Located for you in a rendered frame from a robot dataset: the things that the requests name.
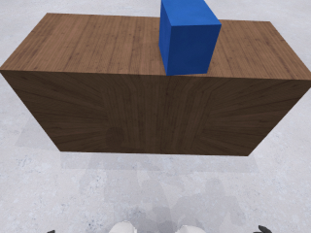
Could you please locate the left robot thigh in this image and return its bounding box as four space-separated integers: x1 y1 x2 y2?
109 222 137 233

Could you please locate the carton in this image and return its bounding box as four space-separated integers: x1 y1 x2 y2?
158 0 222 76

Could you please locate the pedestal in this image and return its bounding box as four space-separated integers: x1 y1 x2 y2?
0 13 311 156

